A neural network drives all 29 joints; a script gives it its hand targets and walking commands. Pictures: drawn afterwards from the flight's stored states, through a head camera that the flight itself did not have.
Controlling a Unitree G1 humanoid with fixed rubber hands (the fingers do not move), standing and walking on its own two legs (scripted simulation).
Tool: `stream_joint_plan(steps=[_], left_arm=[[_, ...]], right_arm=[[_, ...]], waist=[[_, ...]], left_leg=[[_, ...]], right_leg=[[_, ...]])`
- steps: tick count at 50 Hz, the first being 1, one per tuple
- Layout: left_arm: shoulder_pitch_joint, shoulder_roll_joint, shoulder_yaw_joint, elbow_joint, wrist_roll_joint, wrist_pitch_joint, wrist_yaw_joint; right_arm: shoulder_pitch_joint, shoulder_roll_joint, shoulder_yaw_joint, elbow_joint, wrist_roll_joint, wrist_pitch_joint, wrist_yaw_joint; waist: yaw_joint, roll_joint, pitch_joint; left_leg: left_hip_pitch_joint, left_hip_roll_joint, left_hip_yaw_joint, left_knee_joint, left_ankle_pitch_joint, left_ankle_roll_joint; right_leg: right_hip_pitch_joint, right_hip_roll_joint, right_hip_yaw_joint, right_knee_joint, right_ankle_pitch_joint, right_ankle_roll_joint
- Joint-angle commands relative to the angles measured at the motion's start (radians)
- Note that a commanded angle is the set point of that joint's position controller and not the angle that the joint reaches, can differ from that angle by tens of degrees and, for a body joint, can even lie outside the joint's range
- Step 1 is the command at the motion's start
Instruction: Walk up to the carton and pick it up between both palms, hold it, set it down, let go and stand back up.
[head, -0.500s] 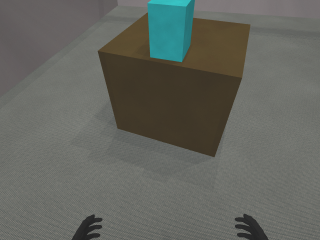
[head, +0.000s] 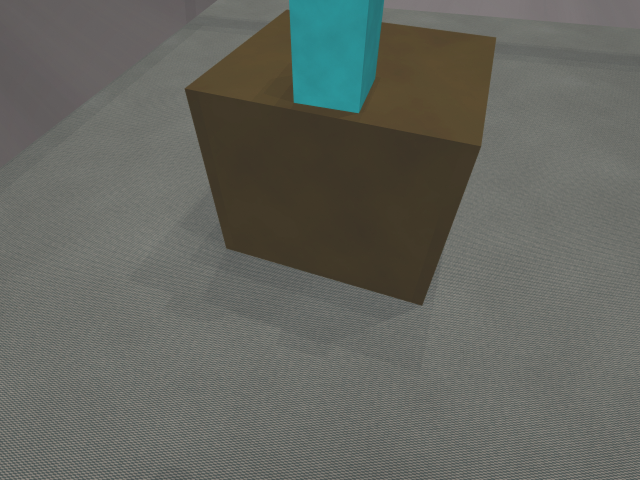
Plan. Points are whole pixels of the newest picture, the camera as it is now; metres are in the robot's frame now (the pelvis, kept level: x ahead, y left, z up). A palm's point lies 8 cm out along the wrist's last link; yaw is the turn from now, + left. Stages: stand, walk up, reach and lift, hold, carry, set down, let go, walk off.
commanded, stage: stand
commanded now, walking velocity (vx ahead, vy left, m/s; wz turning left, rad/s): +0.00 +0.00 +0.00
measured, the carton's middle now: (338, 40) +1.16 -0.05 +0.08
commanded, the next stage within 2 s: walk up in 1.00 s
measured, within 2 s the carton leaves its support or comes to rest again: neither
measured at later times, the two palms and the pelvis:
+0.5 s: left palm out of the picture -0.01 +0.21 -0.14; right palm out of the picture -0.01 -0.20 -0.14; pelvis +0.00 +0.00 +0.01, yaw +0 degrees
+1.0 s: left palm out of the picture -0.03 +0.20 -0.14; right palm out of the picture -0.04 -0.20 -0.14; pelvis -0.01 +0.00 +0.01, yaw +0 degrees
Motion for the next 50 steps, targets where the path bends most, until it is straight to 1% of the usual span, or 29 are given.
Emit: stream_joint_plan(steps=[1, 3, 4, 6, 7, 8, 10, 11, 12, 14, 15, 16, 18, 19, 22, 23, 24, 25, 29, 30, 32, 39, 40, 42, 44, 45, 46, 48, 50], left_arm=[[0.045, 0.056, 0.019, -0.021, -0.002, -0.024, 0.006], [0.068, 0.089, 0.035, 0.009, -0.007, -0.032, -0.002], [0.061, 0.075, 0.031, 0.012, 0.0, -0.034, 0.002], [0.016, 0.059, 0.028, 0.025, -0.003, -0.029, 0.003], [0.072, 0.044, 0.026, 0.049, -0.012, -0.025, 0.004], [0.02, 0.069, 0.028, 0.052, 0.0, -0.028, 0.007], [0.05, 0.056, 0.033, 0.083, 0.002, -0.027, 0.008], [0.023, 0.038, 0.025, 0.087, -0.006, -0.028, 0.006], [0.063, 0.053, 0.029, 0.112, -0.001, -0.028, 0.009], [0.06, -0.01, 0.015, 0.129, -0.002, -0.029, 0.011], [0.056, 0.047, 0.029, 0.146, 0.003, -0.033, 0.012], [0.062, 0.039, 0.034, 0.166, 0.005, -0.031, 0.017], [0.086, 0.05, 0.031, 0.172, 0.001, -0.035, 0.023], [0.012, 0.065, 0.033, 0.169, 0.003, -0.035, 0.023], [0.076, -0.005, 0.012, 0.204, 0.006, -0.027, 0.024], [0.075, -0.041, 0.003, 0.198, -0.001, -0.027, 0.027], [0.078, -0.002, 0.02, 0.203, 0.005, -0.028, 0.02], [0.081, -0.019, 0.011, 0.208, 0.001, -0.031, 0.028], [0.079, 0.009, 0.017, 0.226, 0.002, -0.033, 0.029], [0.068, -0.019, 0.012, 0.229, 0.001, -0.03, 0.025], [0.096, 0.01, 0.016, 0.244, 0.001, -0.021, 0.028], [0.094, -0.009, 0.009, 0.237, 0.009, -0.024, 0.022], [0.1, 0.029, 0.015, 0.241, 0.008, -0.025, 0.026], [0.108, 0.0, 0.01, 0.241, 0.009, -0.023, 0.03], [0.111, -0.015, 0.01, 0.246, 0.0, -0.022, 0.015], [0.115, -0.001, 0.01, 0.24, 0.004, -0.026, 0.007], [0.127, -0.016, 0.009, 0.248, 0.003, -0.027, 0.019], [0.133, -0.005, 0.012, 0.254, 0.012, -0.028, 0.02], [0.114, 0.022, 0.019, 0.242, 0.002, -0.026, 0.021]], right_arm=[[0.005, -0.099, -0.02, -0.023, 0.004, -0.026, -0.012], [0.054, -0.098, -0.019, 0.017, 0.005, -0.038, -0.002], [0.021, -0.099, -0.022, 0.028, 0.002, -0.041, -0.009], [0.048, -0.104, -0.028, 0.043, 0.005, -0.037, -0.005], [0.014, -0.105, -0.027, 0.044, 0.006, -0.042, -0.004], [0.05, -0.067, -0.016, 0.063, 0.012, -0.037, -0.008], [0.039, -0.079, -0.025, 0.085, -0.001, -0.03, -0.015], [0.017, -0.098, -0.024, 0.089, -0.002, -0.033, -0.015], [0.035, -0.084, -0.018, 0.104, 0.002, -0.037, -0.022], [0.029, -0.107, -0.024, 0.117, 0.009, -0.04, -0.016], [0.063, -0.085, -0.021, 0.129, 0.014, -0.042, -0.019], [0.042, -0.072, -0.021, 0.145, 0.0, -0.038, -0.019], [0.043, -0.078, -0.03, 0.167, 0.009, -0.036, -0.024], [0.049, -0.065, -0.031, 0.165, 0.007, -0.029, -0.024], [0.022, -0.064, -0.021, 0.176, 0.005, -0.025, -0.019], [0.018, -0.035, -0.013, 0.173, 0.011, -0.025, -0.024], [0.0, -0.064, -0.023, 0.18, 0.003, -0.025, -0.021], [0.027, -0.052, -0.024, 0.189, 0.009, -0.026, -0.025], [0.035, -0.026, -0.024, 0.202, 0.014, -0.026, -0.025], [0.028, -0.048, -0.02, 0.215, 0.008, -0.026, -0.022], [0.019, -0.021, -0.009, 0.199, 0.005, -0.022, -0.021], [0.056, 0.006, -0.008, 0.207, 0.008, -0.02, -0.02], [0.067, -0.006, -0.004, 0.21, 0.006, -0.016, -0.018], [0.093, -0.012, -0.012, 0.221, 0.005, -0.019, -0.031], [0.066, -0.06, -0.022, 0.209, 0.01, -0.021, -0.025], [0.103, -0.036, -0.015, 0.22, 0.007, -0.019, -0.028], [0.076, -0.039, -0.015, 0.202, 0.008, -0.024, -0.024], [0.061, -0.054, -0.021, 0.199, 0.009, -0.034, -0.023], [0.098, -0.001, -0.015, 0.222, 0.011, -0.032, -0.024]], waist=[[0.027, 0.013, 0.015], [0.022, 0.029, -0.076], [0.029, 0.1, -0.027], [0.006, 0.045, -0.037], [0.027, 0.109, -0.051], [0.001, 0.056, -0.032], [0.02, 0.029, 0.002], [0.014, 0.07, -0.017], [0.029, 0.019, -0.032], [0.01, 0.029, 0.058], [-0.012, -0.027, -0.004], [0.006, -0.018, 0.028], [0.008, 0.043, -0.034], [-0.014, -0.045, -0.012], [0.006, -0.019, 0.058], [0.011, 0.03, 0.095], [0.015, -0.025, 0.039], [0.006, 0.031, 0.074], [0.001, -0.049, 0.006], [0.011, 0.015, 0.04], [0.01, -0.019, 0.076], [0.007, 0.067, 0.058], [0.0, -0.012, 0.073], [0.016, 0.023, 0.102], [0.019, -0.024, 0.049], [0.026, 0.015, 0.026], [0.03, -0.043, 0.051], [0.029, 0.056, 0.02], [0.016, 0.035, 0.043]], left_leg=[[-0.018, 0.067, -0.073, -0.158, 0.154, 0.033], [-0.01, 0.074, -0.09, -0.156, 0.226, 0.049], [-0.016, 0.069, -0.083, -0.17, 0.212, 0.044], [0.014, 0.072, -0.085, -0.19, 0.208, 0.043], [0.027, 0.069, -0.104, -0.205, 0.178, 0.05], [0.019, 0.069, -0.09, -0.201, 0.18, 0.042], [0.035, 0.072, -0.092, -0.2, 0.157, 0.051], [-0.004, 0.09, -0.127, -0.239, 0.141, 0.064], [-0.014, 0.089, -0.121, -0.239, 0.145, 0.057], [0.025, 0.068, -0.098, -0.228, 0.161, 0.054], [0.024, 0.079, -0.108, -0.221, 0.17, 0.05], [0.067, 0.085, -0.093, -0.203, 0.257, 0.047], [0.089, 0.063, -0.071, -0.201, 0.205, 0.044], [0.08, 0.06, -0.066, -0.211, 0.212, 0.038], [0.013, 0.073, -0.067, -0.213, 0.179, 0.039], [-0.036, 0.056, -0.075, -0.233, 0.131, 0.037], [0.041, 0.066, -0.076, -0.215, 0.174, 0.042], [0.027, 0.058, -0.074, -0.222, 0.153, 0.036], [0.082, 0.071, -0.076, -0.209, 0.196, 0.036], [0.061, 0.07, -0.076, -0.222, 0.228, 0.037], [0.025, 0.074, -0.078, -0.235, 0.164, 0.026], [0.045, 0.076, -0.076, -0.249, 0.121, 0.027], [0.014, 0.07, -0.08, -0.254, 0.125, 0.028], [-0.009, 0.073, -0.088, -0.273, 0.119, 0.031], [0.053, 0.055, -0.066, -0.255, 0.112, 0.027], [0.004, 0.057, -0.076, -0.246, 0.118, 0.028], [0.004, 0.075, -0.091, -0.265, 0.121, 0.033], [-0.02, 0.071, -0.084, -0.26, 0.114, 0.032], [0.035, 0.066, -0.073, -0.255, 0.172, 0.031]], right_leg=[[-0.015, -0.06, 0.073, -0.141, 0.146, -0.057], [0.093, -0.056, 0.048, -0.096, 0.203, -0.061], [0.069, -0.06, 0.058, -0.093, 0.222, -0.053], [0.019, -0.05, 0.041, -0.112, 0.172, -0.042], [0.014, -0.042, 0.04, -0.111, 0.159, -0.036], [0.019, -0.052, 0.045, -0.123, 0.161, -0.043], [-0.012, -0.056, 0.05, -0.146, 0.125, -0.042], [0.029, -0.046, 0.037, -0.12, 0.151, -0.042], [0.078, -0.045, 0.029, -0.124, 0.169, -0.038], [-0.025, -0.062, 0.062, -0.16, 0.175, -0.031], [0.06, -0.051, 0.048, -0.155, 0.189, -0.038], [0.028, -0.066, 0.046, -0.164, 0.229, -0.04], [0.045, -0.071, 0.072, -0.189, 0.226, -0.044], [0.045, -0.073, 0.071, -0.191, 0.215, -0.047], [0.038, -0.068, 0.061, -0.198, 0.175, -0.04], [0.045, -0.072, 0.074, -0.194, 0.153, -0.044], [0.035, -0.066, 0.051, -0.202, 0.17, -0.044], [0.017, -0.067, 0.061, -0.205, 0.158, -0.038], [0.039, -0.077, 0.058, -0.211, 0.205, -0.041], [0.033, -0.079, 0.063, -0.205, 0.226, -0.036], [0.013, -0.071, 0.056, -0.222, 0.136, -0.041], [-0.005, -0.072, 0.064, -0.218, 0.162, -0.026], [0.006, -0.067, 0.061, -0.221, 0.119, -0.022], [0.028, -0.067, 0.063, -0.204, 0.153, -0.033], [0.009, -0.057, 0.072, -0.222, 0.105, -0.027], [0.072, -0.062, 0.06, -0.205, 0.149, -0.021], [0.049, -0.06, 0.057, -0.189, 0.191, -0.022], [0.099, -0.065, 0.059, -0.201, 0.181, -0.032], [0.056, -0.071, 0.064, -0.2, 0.205, -0.025]])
